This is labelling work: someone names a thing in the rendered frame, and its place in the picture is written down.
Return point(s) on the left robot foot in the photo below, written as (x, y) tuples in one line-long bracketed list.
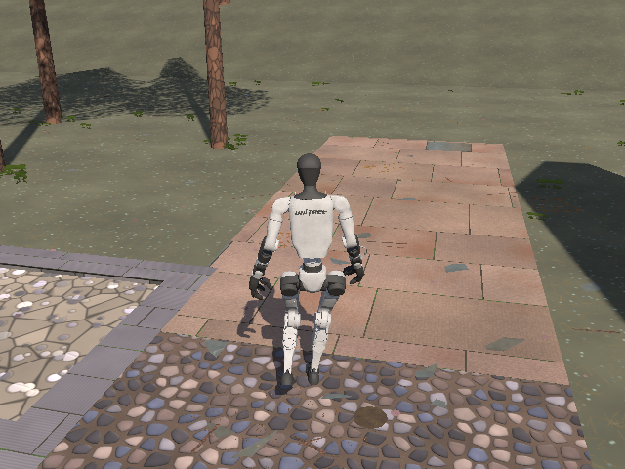
[(287, 379)]

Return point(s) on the left robot upper arm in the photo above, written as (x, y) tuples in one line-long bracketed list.
[(280, 206)]

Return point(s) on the left robot hand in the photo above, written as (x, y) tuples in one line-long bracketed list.
[(254, 285)]

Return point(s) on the right robot hand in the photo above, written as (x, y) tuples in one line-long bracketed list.
[(350, 270)]

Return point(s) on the robot left forearm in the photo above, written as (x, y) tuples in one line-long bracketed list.
[(262, 261)]

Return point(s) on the robot right forearm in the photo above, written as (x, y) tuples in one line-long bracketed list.
[(354, 255)]

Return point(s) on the right robot upper arm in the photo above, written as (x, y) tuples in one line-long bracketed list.
[(345, 217)]

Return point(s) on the right robot thigh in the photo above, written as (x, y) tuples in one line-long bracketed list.
[(335, 286)]

